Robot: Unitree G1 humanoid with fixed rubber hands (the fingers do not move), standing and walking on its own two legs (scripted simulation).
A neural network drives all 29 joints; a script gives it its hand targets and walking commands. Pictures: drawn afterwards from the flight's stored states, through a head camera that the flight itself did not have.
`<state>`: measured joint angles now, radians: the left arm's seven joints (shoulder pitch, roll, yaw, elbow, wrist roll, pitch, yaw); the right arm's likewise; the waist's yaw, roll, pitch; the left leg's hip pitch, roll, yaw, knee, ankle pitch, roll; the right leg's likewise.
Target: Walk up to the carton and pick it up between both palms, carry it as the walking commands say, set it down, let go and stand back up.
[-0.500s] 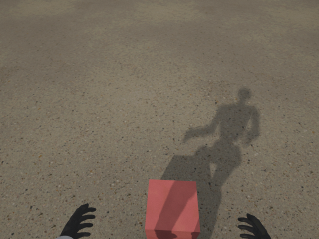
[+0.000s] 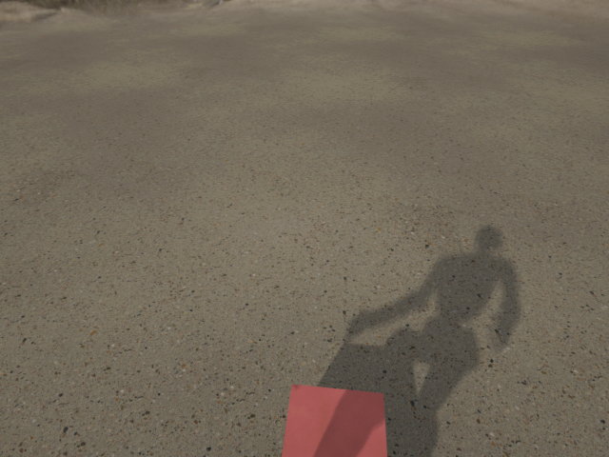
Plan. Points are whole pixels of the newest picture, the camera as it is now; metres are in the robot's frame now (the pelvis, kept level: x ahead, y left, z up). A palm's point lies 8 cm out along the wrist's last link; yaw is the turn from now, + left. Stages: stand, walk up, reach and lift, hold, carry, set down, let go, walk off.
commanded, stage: stand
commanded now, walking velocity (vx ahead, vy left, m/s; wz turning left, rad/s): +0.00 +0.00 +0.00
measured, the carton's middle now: (333, 453) +0.39 -0.05 -0.65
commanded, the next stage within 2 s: none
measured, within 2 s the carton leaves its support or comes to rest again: neither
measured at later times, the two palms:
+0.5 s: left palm out of the picture +0.04 +0.29 -0.10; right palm out of the picture +0.03 -0.29 -0.11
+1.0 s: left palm out of the picture +0.03 +0.29 -0.11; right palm out of the picture +0.03 -0.29 -0.11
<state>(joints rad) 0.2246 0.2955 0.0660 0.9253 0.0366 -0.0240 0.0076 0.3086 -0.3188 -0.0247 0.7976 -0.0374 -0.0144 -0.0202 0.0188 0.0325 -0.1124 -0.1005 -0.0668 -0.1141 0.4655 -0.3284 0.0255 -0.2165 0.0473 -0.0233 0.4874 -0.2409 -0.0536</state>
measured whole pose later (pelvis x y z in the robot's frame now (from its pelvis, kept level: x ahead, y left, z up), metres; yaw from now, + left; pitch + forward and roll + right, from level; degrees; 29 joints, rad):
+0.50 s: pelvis -0.02 +0.00 +0.01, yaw +0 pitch -4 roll +0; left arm 0.20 0.32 0.04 1.08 0.02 -0.02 0.00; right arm 0.30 -0.35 0.00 0.96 -0.03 -0.03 -0.02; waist 0.02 0.02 -0.06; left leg -0.08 -0.06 -0.11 0.41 -0.27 0.02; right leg -0.18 0.05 -0.02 0.40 -0.16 -0.05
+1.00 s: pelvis -0.03 +0.00 +0.01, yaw -1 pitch -4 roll +0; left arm 0.16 0.32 0.01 1.13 0.01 -0.02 0.00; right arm 0.22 -0.36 0.02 1.03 -0.01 -0.02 -0.02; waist 0.02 0.02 -0.03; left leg -0.06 -0.06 -0.10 0.37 -0.24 0.03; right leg -0.17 0.05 0.00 0.37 -0.13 -0.05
